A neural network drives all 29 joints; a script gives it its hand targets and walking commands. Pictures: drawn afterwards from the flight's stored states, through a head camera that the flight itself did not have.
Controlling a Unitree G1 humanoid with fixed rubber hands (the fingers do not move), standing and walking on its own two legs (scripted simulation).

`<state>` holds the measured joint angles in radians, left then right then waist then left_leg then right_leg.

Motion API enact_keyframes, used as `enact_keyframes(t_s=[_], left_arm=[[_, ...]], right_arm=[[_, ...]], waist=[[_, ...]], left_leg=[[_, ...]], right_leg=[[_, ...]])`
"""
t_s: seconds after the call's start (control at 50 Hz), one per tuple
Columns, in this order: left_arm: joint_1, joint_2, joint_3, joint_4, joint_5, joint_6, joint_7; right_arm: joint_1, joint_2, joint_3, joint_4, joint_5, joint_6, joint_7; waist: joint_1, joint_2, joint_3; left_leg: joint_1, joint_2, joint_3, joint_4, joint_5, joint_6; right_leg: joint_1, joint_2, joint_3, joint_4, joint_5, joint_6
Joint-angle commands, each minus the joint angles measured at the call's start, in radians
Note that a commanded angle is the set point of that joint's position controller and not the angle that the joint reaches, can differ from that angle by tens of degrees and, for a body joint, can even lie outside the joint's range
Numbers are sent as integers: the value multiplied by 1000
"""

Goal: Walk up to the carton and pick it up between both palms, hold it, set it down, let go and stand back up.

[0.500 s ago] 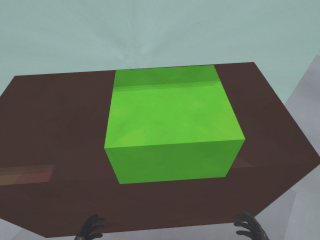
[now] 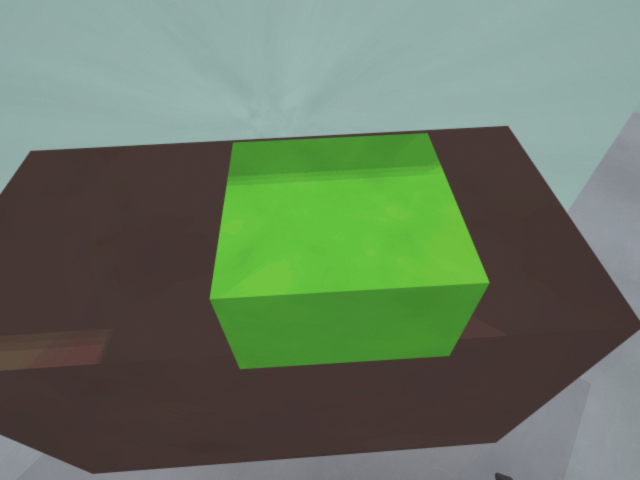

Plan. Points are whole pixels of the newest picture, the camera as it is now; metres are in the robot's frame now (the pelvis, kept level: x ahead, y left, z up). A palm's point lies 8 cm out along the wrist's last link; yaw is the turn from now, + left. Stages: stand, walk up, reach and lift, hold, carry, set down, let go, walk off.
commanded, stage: stand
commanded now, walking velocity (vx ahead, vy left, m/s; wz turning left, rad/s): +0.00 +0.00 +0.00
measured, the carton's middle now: (337, 246) +0.43 +0.00 +0.02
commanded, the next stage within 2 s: none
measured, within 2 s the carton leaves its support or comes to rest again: neither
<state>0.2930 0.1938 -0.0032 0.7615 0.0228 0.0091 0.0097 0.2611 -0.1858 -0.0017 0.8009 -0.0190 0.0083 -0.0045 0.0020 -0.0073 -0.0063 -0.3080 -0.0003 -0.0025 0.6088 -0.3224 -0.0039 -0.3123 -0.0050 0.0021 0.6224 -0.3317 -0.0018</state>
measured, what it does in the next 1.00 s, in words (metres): stands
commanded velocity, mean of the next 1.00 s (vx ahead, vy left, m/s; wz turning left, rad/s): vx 0.00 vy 0.00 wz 0.00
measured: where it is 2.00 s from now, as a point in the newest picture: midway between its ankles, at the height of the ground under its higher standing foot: outside the picture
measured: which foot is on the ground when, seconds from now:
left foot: down 0.00-1.00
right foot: down 0.00-1.00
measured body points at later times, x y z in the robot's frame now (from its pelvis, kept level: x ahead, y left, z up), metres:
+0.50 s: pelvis +0.01 +0.00 +0.01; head +0.02 +0.00 +0.46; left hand +0.04 +0.23 -0.14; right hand +0.04 -0.23 -0.14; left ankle +0.00 +0.12 -0.73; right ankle +0.00 -0.12 -0.73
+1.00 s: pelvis +0.00 +0.00 +0.01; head +0.01 +0.00 +0.46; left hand -0.01 +0.21 -0.15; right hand -0.01 -0.21 -0.15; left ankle +0.00 +0.12 -0.73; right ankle +0.00 -0.12 -0.73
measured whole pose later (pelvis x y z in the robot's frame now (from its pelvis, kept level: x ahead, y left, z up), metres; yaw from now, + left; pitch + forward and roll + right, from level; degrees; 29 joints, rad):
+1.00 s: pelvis +0.00 +0.00 +0.01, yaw +0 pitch -2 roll +0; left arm 0.29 0.12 0.00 1.15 0.01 -0.01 0.04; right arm 0.29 -0.12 0.00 1.16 -0.01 0.00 -0.04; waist 0.00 0.00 0.04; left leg -0.17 0.00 -0.01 0.45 -0.25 0.00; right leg -0.17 -0.01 0.00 0.45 -0.26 0.00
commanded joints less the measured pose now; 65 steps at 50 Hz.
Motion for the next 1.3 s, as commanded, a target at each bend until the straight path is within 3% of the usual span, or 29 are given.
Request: enact_keyframes(t_s=[0.0, 0.06, 0.08, 0.1, 0.14, 0.18, 0.26, 0.28, 0.42, 0.46, 0.54, 0.6, 0.64, 0.68, 0.72, 0.88, 1.28], left_arm=[[13, 82, 27, -54, 0, -24, 7], [10, 87, 30, -40, -1, -24, 9], [15, 104, 32, -22, -3, -23, 10], [9, 101, 32, -18, -4, -24, 10], [14, 91, 33, 1, -4, -27, 11], [27, 91, 32, 29, -4, -25, 13], [29, 92, 34, 63, -5, -25, 19], [44, 104, 37, 76, -6, -25, 21], [39, 92, 38, 152, -6, -26, 22], [46, 79, 32, 185, -7, -29, 25], [53, 48, 25, 233, -9, -26, 24], [46, 46, 25, 258, -9, -25, 26], [43, 64, 28, 278, -9, -23, 26], [62, 52, 29, 297, -11, -23, 25], [52, 34, 23, 310, -5, -25, 29], [66, 20, 20, 365, -13, -25, 34], [92, -15, 15, 405, -10, -16, 36]], right_arm=[[3, -93, -27, -61, 1, -24, -9], [-3, -103, -28, -43, 1, -25, -10], [16, -92, -27, -31, 4, -24, -10], [7, -92, -30, -23, 2, -24, -10], [18, -93, -30, 4, 5, -23, -13], [39, -104, -35, 25, 3, -22, -15], [22, -106, -35, 58, 3, -27, -20], [19, -103, -33, 71, 6, -27, -21], [41, -79, -29, 153, 10, -23, -24], [59, -85, -29, 175, 8, -23, -28], [54, -57, -22, 219, 7, -22, -27], [60, -73, -27, 247, 7, -20, -29], [70, -63, -25, 261, 9, -19, -27], [61, -48, -23, 275, 12, -18, -30], [70, -61, -24, 295, 7, -17, -34], [86, -25, -14, 334, 8, -21, -38], [118, 6, -10, 363, 6, -15, -41]], waist=[[4, 11, -26], [5, 9, -29], [-3, -20, -21], [-2, 24, -12], [-3, 34, 4], [-6, -31, -10], [-3, 13, 13], [11, 15, 11], [1, 22, 5], [-9, -7, 11], [-2, -13, 52], [2, 21, 52], [-8, -27, 53], [6, -3, 44], [-1, 5, 76], [0, 16, 67], [-1, 8, 98]], left_leg=[[26, 54, -68, -114, 138, 46], [36, 61, -77, -119, 173, 53], [47, 51, -64, -115, 157, 44], [57, 46, -56, -113, 165, 41], [28, 51, -69, -135, 133, 44], [43, 52, -65, -130, 149, 43], [37, 61, -77, -156, 173, 49], [35, 61, -74, -157, 189, 48], [95, 60, -67, -179, 216, 50], [113, 60, -68, -171, 247, 44], [104, 69, -73, -192, 236, 44], [96, 64, -70, -208, 223, 46], [120, 60, -61, -206, 205, 38], [123, 59, -63, -215, 189, 35], [109, 61, -64, -222, 202, 35], [125, 73, -66, -223, 242, 35], [88, 68, -73, -251, 132, 32]], right_leg=[[9, -40, 55, -109, 146, -31], [27, -35, 45, -112, 170, -28], [10, -45, 59, -128, 163, -31], [5, -50, 65, -129, 161, -34], [27, -46, 63, -133, 151, -31], [38, -54, 65, -150, 163, -37], [57, -49, 53, -147, 187, -31], [72, -59, 60, -157, 202, -31], [79, -63, 65, -184, 232, -33], [92, -71, 75, -198, 258, -38], [94, -61, 60, -202, 245, -31], [113, -62, 66, -208, 231, -32], [92, -62, 65, -235, 208, -28], [102, -60, 66, -229, 188, -27], [103, -63, 65, -234, 210, -24], [124, -69, 61, -239, 237, -31], [92, -65, 63, -263, 139, -23]])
